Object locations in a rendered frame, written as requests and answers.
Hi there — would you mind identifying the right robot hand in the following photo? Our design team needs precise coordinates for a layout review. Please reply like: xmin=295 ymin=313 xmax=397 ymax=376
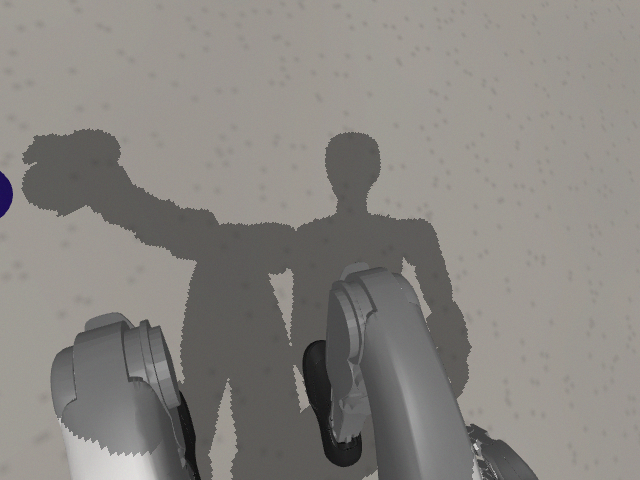
xmin=466 ymin=424 xmax=539 ymax=480

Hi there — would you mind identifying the right robot foot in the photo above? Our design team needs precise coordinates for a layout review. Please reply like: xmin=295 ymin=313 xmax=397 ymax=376
xmin=302 ymin=340 xmax=362 ymax=467

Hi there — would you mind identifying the tin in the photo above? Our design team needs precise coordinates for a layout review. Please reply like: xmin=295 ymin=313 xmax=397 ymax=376
xmin=0 ymin=171 xmax=13 ymax=218

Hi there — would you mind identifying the left robot foot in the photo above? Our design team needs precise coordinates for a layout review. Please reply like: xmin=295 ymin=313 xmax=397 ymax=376
xmin=177 ymin=390 xmax=201 ymax=480

